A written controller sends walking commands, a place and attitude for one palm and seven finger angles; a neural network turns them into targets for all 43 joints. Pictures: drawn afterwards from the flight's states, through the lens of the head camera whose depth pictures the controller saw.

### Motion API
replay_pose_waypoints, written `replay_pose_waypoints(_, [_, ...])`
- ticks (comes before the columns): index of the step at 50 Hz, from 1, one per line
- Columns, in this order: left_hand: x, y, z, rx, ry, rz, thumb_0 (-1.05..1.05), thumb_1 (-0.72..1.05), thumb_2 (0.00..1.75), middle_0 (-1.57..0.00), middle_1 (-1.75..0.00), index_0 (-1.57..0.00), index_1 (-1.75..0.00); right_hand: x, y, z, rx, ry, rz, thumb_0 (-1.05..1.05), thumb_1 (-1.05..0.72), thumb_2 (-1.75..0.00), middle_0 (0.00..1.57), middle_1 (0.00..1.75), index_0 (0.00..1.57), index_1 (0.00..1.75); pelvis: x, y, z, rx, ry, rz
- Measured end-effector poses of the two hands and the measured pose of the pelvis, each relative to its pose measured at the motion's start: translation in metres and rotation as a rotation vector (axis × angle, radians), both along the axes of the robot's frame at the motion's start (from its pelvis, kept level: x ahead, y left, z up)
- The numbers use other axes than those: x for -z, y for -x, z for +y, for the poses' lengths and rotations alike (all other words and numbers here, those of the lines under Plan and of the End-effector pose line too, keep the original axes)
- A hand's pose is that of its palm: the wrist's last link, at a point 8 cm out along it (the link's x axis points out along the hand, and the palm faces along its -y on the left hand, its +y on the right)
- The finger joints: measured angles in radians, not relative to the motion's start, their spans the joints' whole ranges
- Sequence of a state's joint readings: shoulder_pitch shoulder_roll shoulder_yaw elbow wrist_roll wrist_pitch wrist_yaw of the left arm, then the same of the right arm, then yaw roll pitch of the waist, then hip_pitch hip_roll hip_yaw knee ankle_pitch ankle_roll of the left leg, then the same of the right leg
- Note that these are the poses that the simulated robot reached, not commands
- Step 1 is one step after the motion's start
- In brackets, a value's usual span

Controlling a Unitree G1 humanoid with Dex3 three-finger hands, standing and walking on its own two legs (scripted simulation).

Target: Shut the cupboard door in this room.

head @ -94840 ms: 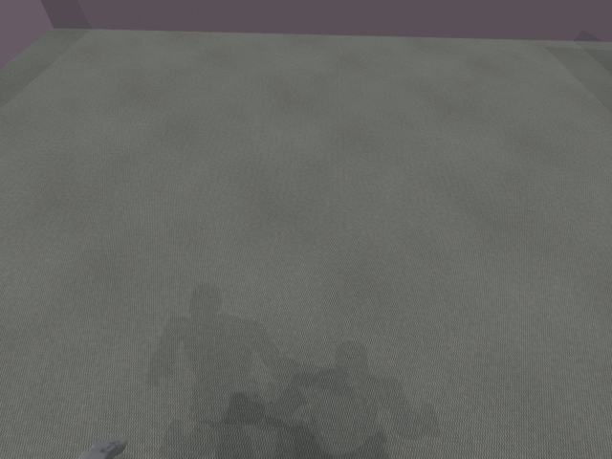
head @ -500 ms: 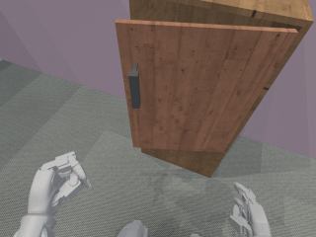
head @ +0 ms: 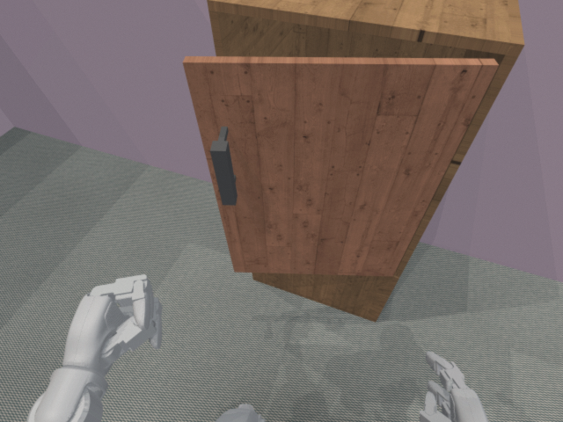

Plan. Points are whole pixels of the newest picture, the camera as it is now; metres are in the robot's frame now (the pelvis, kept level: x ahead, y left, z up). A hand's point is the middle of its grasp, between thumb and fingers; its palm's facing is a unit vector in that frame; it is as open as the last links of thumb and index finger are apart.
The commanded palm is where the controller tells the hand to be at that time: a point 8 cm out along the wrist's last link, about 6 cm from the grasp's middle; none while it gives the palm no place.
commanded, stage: raise the hand and make a fist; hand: left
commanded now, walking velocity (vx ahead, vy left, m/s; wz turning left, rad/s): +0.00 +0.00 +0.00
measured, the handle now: (226, 166) +0.50 +0.13 +0.07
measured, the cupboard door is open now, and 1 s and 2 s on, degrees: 19 19 19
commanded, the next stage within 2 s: bring the fist close to the handle in 0.22 s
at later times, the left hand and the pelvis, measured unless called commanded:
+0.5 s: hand (165, 306) +0.24 +0.17 +0.08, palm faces +0.04 -1.00 -0.04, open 3.1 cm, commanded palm +0.23 +0.21 +0.07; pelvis -0.01 -0.01 -0.01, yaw +0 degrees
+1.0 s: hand (223, 252) +0.33 +0.11 +0.07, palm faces -0.04 -1.00 -0.02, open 3.1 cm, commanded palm +0.32 +0.17 +0.07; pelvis +0.00 +0.00 +0.00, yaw -1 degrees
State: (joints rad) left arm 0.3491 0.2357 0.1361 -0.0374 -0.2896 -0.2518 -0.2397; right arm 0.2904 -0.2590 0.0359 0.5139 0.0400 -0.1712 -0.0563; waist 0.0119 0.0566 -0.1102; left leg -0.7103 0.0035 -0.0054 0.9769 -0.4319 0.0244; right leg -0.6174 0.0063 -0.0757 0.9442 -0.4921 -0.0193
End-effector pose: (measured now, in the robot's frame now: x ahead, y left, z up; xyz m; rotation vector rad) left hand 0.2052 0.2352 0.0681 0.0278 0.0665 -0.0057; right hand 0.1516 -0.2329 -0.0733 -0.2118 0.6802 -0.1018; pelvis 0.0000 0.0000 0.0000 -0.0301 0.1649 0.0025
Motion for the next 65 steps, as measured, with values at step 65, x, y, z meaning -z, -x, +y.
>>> replay_pose_waypoints(65, [-0.01, -0.16, -0.083, -0.012, -0.008, -0.081, 0.01, 0.9, 0.9, -1.29, -1.5, -1.3, -1.5, 0.03, 0.05, -0.018, 0.083, -0.039, 0.229, 0.01, -0.91, -0.89, 0.2, 0.3, 0.2, 0.3, 0.0, 0.005, -0.008, 0.028, -0.023, 0.034])
